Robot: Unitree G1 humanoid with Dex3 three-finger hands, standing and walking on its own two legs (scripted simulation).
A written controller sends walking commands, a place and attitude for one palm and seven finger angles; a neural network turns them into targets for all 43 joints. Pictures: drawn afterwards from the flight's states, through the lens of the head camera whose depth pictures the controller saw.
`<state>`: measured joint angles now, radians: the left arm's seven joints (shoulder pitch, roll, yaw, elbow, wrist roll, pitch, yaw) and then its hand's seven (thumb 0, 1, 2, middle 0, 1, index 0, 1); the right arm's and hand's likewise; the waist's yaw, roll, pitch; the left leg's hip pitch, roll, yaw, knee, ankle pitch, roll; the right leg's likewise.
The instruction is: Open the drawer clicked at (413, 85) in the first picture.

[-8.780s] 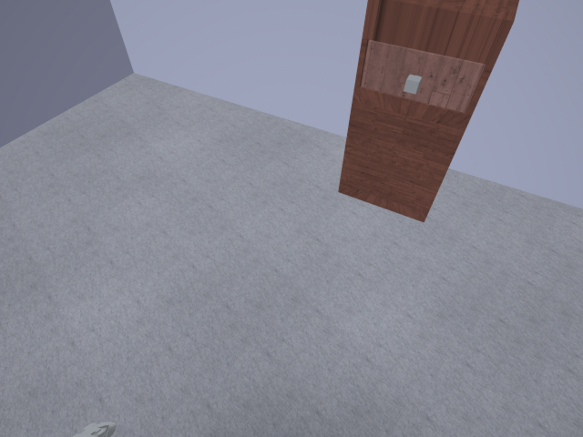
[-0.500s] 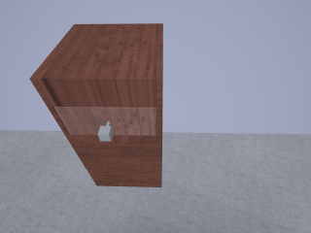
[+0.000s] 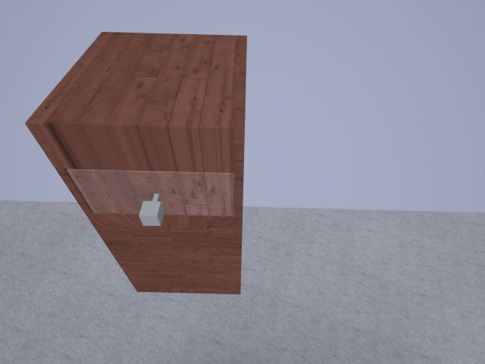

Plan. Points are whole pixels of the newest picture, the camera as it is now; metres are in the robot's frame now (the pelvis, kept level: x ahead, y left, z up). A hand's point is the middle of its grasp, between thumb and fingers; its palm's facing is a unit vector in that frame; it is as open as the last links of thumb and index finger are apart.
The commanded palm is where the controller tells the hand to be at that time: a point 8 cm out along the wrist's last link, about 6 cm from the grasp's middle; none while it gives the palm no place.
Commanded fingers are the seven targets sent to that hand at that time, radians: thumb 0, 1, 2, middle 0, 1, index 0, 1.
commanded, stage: look again from close up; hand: left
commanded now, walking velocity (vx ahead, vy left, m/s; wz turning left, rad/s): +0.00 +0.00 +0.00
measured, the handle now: (153, 206) +0.48 +0.25 -0.11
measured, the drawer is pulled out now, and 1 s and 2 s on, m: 0.00 0.00 0.00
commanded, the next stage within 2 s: shuffle to correct the standing spot in 0.46 s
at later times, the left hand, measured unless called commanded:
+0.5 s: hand out of the picture +0.00 +0.15 -0.18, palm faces +0.03 -0.98 -0.18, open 7.4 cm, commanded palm none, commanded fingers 0.00 0.90 0.90 -0.20 -0.30 -0.20 -0.30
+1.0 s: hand out of the picture -0.01 +0.21 -0.18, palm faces +0.06 -0.97 -0.24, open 7.4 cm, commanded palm none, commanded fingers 0.00 0.90 0.90 -0.20 -0.30 -0.20 -0.30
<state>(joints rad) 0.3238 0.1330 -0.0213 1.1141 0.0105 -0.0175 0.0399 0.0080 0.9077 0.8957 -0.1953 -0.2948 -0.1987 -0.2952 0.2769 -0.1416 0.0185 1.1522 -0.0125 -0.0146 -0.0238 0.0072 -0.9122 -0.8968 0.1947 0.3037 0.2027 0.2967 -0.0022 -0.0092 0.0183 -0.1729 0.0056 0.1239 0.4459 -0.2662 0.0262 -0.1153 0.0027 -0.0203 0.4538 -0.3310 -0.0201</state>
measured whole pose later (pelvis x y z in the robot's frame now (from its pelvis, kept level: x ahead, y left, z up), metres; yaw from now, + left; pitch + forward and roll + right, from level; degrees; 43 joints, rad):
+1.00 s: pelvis -0.02 +0.02 -0.01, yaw +1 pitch -1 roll +1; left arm 0.28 0.18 0.04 1.02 0.03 0.02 0.04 0.01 0.90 0.90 -0.20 -0.30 -0.20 -0.30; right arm 0.20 -0.19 -0.04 1.02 -0.01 0.03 -0.02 0.01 -0.91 -0.90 0.19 0.30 0.20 0.30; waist 0.02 -0.02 0.06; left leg -0.29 0.00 0.04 0.62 -0.34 -0.01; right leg -0.21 -0.02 -0.02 0.59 -0.37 -0.01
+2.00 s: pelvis -0.01 +0.03 +0.00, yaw +0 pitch -3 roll -1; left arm 0.34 0.16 -0.01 1.03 0.01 0.00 0.04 0.01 0.91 0.90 -0.20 -0.29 -0.20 -0.30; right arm 0.22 -0.17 0.00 1.03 -0.02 0.00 -0.02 0.01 -0.91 -0.90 0.19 0.30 0.20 0.30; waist 0.02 -0.01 -0.01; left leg -0.18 0.01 0.05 0.50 -0.28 0.02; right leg -0.12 -0.01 -0.06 0.46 -0.29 0.00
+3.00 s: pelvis -0.05 +0.03 -0.04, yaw +1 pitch +8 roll +1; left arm 0.42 0.33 -0.11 0.08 1.13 -0.04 0.48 0.01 0.46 0.71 -0.25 -0.58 -0.25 -0.58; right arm 0.04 -0.26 -0.03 0.47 -0.07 0.11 0.02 0.01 -0.91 -0.90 0.19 0.30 0.20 0.30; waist 0.12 -0.01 -0.11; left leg -0.62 -0.04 0.03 0.86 -0.37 0.04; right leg -0.60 0.06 0.02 0.89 -0.42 -0.05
